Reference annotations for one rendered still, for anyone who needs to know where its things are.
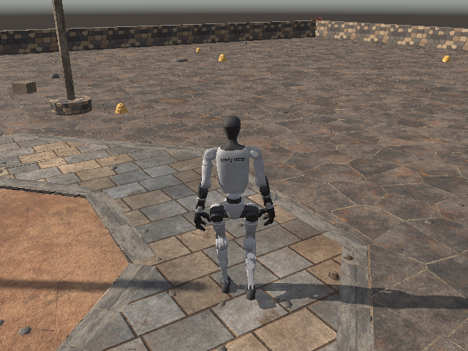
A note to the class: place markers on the robot left hand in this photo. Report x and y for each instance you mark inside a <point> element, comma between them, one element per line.
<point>198,221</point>

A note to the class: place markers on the robot right foot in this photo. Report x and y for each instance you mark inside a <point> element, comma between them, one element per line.
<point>250,294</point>

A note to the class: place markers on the right robot forearm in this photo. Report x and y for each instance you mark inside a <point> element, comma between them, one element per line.
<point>266,195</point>

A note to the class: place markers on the right robot thigh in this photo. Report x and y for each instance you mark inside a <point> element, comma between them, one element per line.
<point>251,214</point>

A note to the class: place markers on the right robot upper arm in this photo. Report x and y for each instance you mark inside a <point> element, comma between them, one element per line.
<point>259,167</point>

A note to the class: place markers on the robot right hand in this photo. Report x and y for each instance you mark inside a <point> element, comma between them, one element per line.
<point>270,213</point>

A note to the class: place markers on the left robot forearm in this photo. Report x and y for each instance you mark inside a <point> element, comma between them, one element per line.
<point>201,198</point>

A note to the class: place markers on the left robot upper arm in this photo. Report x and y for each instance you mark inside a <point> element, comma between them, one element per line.
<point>209,155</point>

